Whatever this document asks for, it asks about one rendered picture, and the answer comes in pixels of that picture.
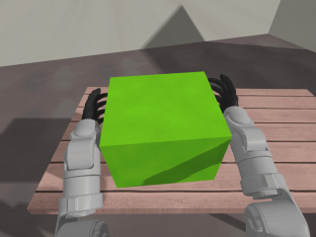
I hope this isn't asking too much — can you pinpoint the left robot upper arm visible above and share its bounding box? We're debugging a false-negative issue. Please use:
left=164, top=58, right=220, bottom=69
left=56, top=219, right=110, bottom=237

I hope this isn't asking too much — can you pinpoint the left robot hand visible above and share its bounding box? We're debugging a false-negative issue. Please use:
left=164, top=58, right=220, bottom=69
left=81, top=88, right=108, bottom=124

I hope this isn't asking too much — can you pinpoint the left robot forearm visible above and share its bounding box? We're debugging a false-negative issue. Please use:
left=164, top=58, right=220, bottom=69
left=54, top=118, right=103, bottom=237

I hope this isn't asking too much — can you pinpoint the right robot upper arm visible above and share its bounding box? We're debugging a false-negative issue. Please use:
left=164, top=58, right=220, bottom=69
left=244, top=199, right=309, bottom=237

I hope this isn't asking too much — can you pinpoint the right robot forearm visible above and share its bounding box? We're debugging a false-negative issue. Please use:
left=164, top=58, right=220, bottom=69
left=223, top=106, right=310, bottom=237

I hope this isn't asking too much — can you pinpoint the carton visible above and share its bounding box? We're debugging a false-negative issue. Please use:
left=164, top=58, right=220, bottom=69
left=99, top=71, right=232, bottom=188

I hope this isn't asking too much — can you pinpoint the right robot hand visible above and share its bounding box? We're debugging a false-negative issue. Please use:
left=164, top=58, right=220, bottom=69
left=207, top=74, right=239, bottom=113

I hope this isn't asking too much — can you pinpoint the table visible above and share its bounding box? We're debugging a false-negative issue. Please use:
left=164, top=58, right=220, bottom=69
left=27, top=87, right=316, bottom=237

